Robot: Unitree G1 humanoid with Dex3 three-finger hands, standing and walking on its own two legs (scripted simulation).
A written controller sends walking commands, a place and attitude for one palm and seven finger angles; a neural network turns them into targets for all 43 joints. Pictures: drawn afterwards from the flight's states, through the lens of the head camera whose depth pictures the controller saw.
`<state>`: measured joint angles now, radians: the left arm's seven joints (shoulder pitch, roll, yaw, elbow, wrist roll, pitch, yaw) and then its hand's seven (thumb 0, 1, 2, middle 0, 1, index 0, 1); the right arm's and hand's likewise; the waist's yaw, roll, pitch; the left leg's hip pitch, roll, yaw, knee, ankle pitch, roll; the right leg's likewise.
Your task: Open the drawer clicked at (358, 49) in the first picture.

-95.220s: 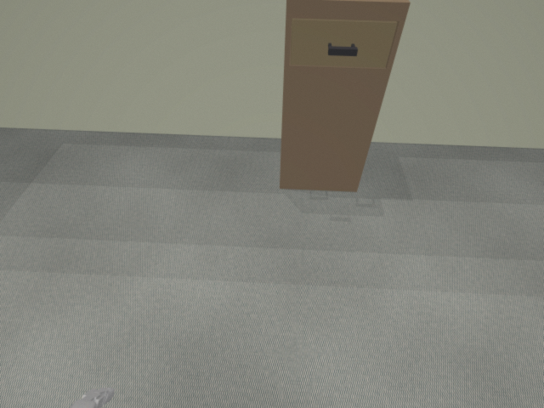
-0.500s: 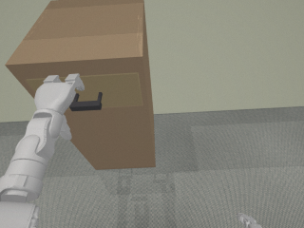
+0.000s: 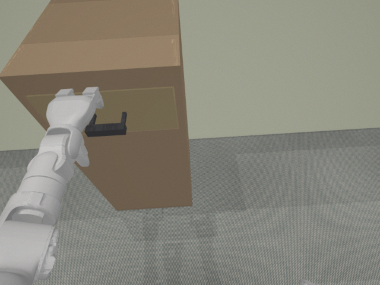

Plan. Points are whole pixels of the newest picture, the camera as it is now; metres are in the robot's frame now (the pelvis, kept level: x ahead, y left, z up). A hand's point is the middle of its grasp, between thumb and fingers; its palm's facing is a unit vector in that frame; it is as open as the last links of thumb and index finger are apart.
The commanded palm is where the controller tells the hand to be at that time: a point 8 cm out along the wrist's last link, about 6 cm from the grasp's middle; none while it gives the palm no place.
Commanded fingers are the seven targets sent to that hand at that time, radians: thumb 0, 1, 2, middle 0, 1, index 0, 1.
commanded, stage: move the hooked fingers above the handle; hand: left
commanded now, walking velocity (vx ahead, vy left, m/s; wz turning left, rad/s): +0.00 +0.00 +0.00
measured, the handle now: (107, 123) +0.50 +0.25 +0.00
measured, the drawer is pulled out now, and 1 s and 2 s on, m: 0.00 0.00 0.00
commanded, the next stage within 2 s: lower the fingers behind the handle in 1.62 s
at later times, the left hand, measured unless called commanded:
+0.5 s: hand (89, 122) +0.46 +0.26 +0.06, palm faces -0.05 +0.00 -1.00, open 13.7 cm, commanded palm +0.43 +0.27 +0.12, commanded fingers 0.00 -0.50 0.30 -0.30 -1.20 -0.30 -1.20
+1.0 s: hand (99, 116) +0.47 +0.24 +0.07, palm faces -0.01 +0.01 -1.00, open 13.6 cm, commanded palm +0.44 +0.26 +0.12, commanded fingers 0.00 -0.50 0.30 -0.30 -1.20 -0.30 -1.20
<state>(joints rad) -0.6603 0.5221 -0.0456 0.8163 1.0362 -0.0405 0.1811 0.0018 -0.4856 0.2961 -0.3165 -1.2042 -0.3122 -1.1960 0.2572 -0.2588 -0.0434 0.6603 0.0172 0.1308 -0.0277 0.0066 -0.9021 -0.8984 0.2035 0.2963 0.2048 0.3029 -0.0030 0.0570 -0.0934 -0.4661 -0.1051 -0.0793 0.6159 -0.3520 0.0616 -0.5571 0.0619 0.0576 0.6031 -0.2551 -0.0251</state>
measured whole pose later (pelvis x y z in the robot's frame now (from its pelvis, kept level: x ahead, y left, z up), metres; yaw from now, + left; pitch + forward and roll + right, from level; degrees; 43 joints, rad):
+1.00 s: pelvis +0.00 +0.00 -0.01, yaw -1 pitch +15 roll +0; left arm -0.78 0.53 -0.02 0.98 1.07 -0.10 0.24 0.00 -0.49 0.30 -0.40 -1.25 -0.35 -1.25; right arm 0.29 -0.26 -0.02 0.67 0.01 0.15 -0.03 0.00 -0.90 -0.90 0.20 0.30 0.21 0.30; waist -0.05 0.06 -0.12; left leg -0.55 -0.09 -0.07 0.66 -0.37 0.06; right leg -0.64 0.08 0.06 0.63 -0.26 -0.03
